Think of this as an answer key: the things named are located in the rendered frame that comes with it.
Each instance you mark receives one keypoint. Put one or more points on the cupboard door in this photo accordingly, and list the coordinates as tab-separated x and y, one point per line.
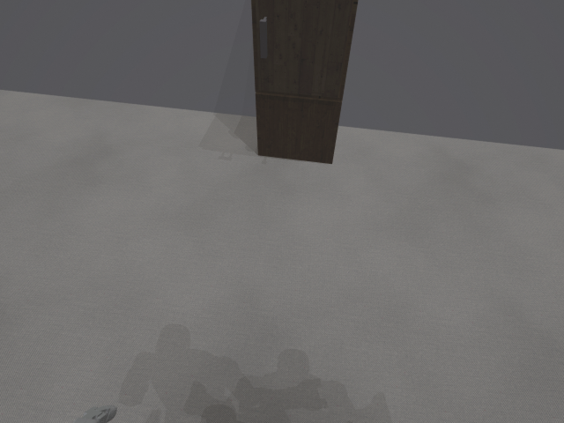
306	42

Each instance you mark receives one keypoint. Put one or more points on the handle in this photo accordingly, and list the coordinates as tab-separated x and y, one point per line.
263	37

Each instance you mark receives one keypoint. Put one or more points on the robot left hand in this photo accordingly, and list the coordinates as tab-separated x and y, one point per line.
98	415

